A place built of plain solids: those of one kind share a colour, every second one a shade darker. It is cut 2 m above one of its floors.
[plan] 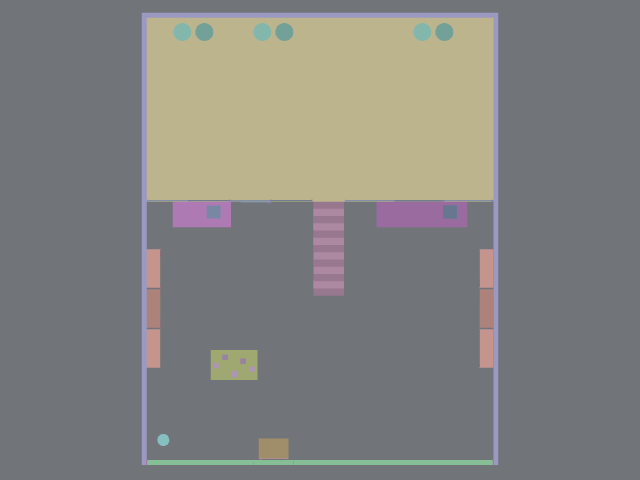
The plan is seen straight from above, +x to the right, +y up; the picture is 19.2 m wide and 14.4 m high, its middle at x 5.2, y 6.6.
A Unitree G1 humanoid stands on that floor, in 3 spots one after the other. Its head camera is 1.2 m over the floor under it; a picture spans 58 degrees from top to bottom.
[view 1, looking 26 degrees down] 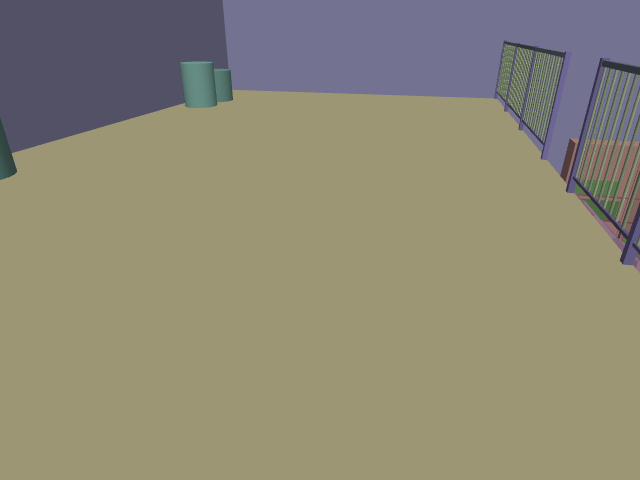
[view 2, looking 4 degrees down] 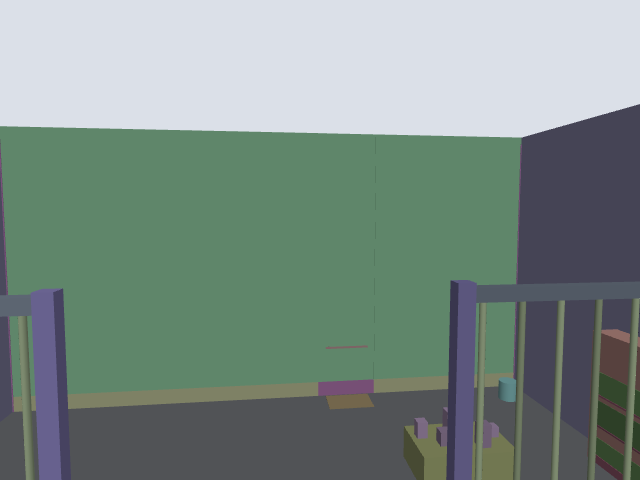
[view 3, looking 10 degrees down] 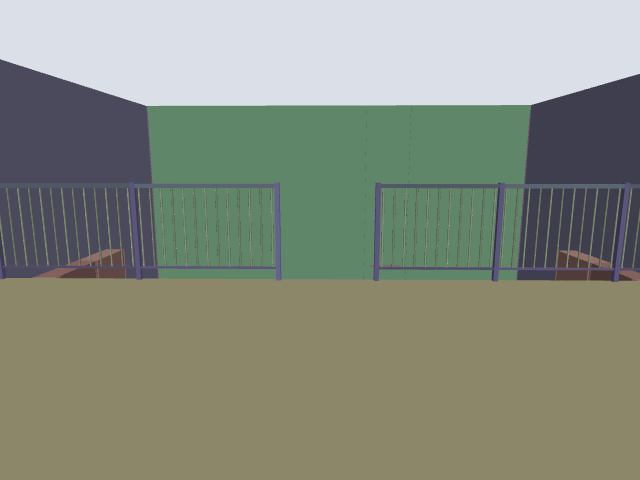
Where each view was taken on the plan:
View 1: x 1.20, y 8.95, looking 14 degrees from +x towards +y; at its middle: upper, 2.74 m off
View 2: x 5.46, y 8.85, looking -97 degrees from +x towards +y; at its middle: window_wall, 8.94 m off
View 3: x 5.46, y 12.17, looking -89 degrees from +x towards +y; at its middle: window_wall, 12.36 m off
